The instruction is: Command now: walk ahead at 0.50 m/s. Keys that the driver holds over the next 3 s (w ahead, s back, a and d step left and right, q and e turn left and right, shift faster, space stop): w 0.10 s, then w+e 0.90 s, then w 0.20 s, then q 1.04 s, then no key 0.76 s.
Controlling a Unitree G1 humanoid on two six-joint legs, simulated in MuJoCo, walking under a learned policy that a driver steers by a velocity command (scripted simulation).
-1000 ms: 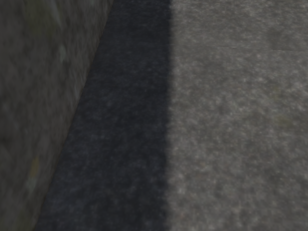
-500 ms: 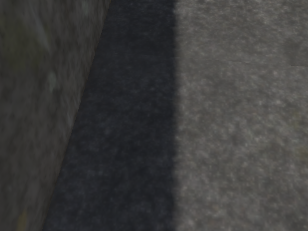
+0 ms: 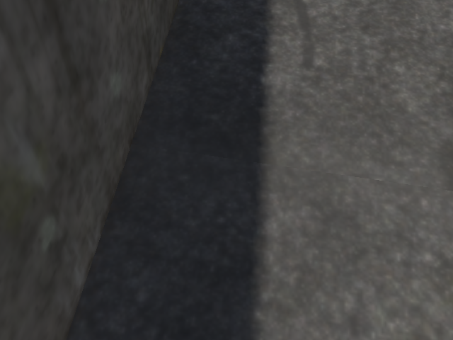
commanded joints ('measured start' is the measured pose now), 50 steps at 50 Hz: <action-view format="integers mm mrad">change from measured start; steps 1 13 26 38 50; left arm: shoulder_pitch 178 427 253 -35 289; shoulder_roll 125 149 132 100 310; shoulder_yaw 58 45 74 55 130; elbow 38 138 -1 -221 -143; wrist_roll -2 -24 -9 2 9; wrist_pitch -23 -66 -20 70 46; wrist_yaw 9 23 -5 -52 12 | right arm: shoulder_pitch -109 -497 -230 -60 -280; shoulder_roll -122 -93 -144 -190 -181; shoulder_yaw -36 5 -33 -53 -61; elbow -170 -367 -252 -137 -378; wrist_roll -2 -10 -7 -18 25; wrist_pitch -22 58 8 -37 -18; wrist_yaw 4 14 -44 -22 12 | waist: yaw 32 46 7 18 122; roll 86 -43 1 76 39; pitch -50 20 -31 80 -169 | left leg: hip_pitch -534 -598 74 77 -649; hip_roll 66 73 317 285 107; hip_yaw -69 121 -283 196 -37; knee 432 -51 -906 -1029 460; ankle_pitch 135 236 15 267 58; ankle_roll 23 -94 112 56 -65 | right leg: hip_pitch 440 437 -179 -348 656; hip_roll -385 -183 -123 -154 -392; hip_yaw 702 323 246 142 933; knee -532 -623 573 407 -526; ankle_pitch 73 710 180 285 -16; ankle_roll -134 -13 78 113 -177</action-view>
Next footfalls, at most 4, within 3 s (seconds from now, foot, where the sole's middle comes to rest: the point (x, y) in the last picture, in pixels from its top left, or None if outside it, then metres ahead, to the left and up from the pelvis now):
0.40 left None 0.44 0.08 -0.68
0.94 right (308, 263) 0.64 -0.22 -0.64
1.46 left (329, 167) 0.96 -0.32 -0.58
2.08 right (386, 167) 0.95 -0.50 -0.58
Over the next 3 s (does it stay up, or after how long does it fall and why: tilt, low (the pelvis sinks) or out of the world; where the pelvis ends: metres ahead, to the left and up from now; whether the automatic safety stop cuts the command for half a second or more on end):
stays up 0.83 -0.38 0.18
